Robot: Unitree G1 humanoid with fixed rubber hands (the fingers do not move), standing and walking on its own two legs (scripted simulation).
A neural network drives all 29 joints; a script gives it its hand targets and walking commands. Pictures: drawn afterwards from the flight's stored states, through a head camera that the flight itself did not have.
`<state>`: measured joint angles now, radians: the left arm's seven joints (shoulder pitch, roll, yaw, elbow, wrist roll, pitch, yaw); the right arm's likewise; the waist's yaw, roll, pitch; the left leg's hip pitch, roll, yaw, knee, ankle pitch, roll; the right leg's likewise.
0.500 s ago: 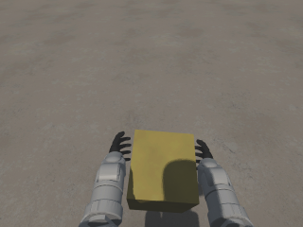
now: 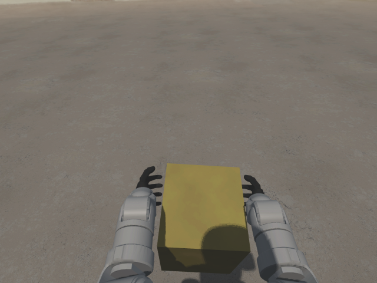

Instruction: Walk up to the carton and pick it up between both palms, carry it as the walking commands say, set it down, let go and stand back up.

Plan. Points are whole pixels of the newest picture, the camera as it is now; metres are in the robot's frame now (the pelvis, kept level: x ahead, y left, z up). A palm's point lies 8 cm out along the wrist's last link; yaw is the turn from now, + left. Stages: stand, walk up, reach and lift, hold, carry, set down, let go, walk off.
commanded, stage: reach and lift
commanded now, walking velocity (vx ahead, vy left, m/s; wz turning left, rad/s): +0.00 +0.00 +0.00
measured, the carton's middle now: (199, 220) +0.31 +0.01 -0.03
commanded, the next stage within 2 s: hold in 0.90 s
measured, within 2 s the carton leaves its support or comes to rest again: neither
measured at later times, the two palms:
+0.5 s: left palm (148, 193) +0.32 +0.13 +0.06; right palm (260, 206) +0.31 -0.13 +0.04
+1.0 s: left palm (143, 199) +0.30 +0.14 +0.06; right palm (260, 212) +0.29 -0.12 +0.04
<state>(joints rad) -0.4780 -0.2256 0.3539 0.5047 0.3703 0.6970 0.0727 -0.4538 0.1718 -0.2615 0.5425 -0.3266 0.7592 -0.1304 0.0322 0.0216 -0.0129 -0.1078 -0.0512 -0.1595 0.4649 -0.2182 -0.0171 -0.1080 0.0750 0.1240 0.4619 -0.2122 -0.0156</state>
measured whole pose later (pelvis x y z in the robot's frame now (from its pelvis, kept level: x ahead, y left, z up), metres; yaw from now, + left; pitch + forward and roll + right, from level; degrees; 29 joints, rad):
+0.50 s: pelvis +0.00 +0.01 +0.00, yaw -1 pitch -6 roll +0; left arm -0.47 -0.22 0.30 0.49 0.36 0.70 0.09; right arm -0.43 0.16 -0.27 0.50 -0.32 0.75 -0.12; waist 0.01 0.02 -0.02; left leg -0.13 -0.06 -0.13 0.47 -0.22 0.00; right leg -0.13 0.07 0.14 0.46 -0.21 0.00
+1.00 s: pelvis +0.01 +0.00 +0.00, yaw +0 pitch -8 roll +0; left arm -0.39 -0.19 0.24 0.43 0.32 0.73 0.05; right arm -0.32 0.17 -0.18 0.39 -0.29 0.80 -0.10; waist 0.01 0.02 -0.01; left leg -0.09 -0.05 -0.15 0.45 -0.22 -0.01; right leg -0.08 0.07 0.12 0.43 -0.21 -0.01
